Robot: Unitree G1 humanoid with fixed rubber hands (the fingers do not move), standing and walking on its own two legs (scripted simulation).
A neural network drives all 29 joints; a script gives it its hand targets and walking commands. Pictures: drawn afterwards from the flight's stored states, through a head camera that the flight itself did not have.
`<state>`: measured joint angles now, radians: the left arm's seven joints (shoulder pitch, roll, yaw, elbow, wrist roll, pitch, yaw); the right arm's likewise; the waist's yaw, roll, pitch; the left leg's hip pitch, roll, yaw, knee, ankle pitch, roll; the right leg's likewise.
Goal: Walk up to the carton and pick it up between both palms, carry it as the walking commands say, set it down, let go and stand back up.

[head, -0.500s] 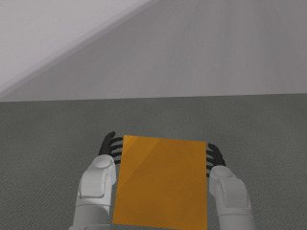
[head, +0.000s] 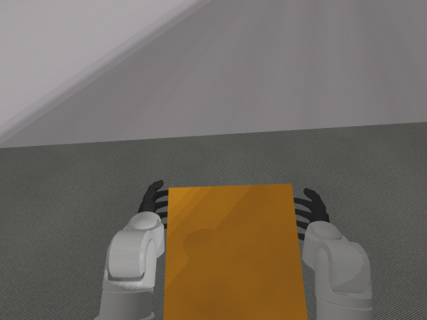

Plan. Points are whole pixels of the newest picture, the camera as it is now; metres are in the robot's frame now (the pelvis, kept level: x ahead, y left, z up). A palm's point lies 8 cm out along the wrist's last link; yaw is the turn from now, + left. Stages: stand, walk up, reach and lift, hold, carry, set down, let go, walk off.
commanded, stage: carry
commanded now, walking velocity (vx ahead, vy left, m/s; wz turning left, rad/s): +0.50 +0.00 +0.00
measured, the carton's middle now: (232, 246) +0.28 -0.02 -0.02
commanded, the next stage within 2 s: hold in 1.92 s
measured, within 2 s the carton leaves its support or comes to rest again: neither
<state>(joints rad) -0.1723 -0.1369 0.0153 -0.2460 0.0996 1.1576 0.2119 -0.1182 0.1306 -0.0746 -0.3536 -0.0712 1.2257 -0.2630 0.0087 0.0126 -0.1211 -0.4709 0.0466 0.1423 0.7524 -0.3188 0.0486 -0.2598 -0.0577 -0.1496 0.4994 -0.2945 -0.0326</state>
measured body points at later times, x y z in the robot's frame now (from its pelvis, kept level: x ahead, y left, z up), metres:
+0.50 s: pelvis +0.11 +0.03 -0.01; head +0.12 +0.03 +0.44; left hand +0.41 +0.17 +0.06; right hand +0.39 -0.12 +0.04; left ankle +0.10 +0.13 -0.74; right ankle +0.04 -0.09 -0.74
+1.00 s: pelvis +0.09 +0.03 -0.01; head +0.09 +0.03 +0.44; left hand +0.39 +0.17 +0.06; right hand +0.37 -0.13 +0.05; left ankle +0.10 +0.13 -0.74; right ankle +0.04 -0.09 -0.74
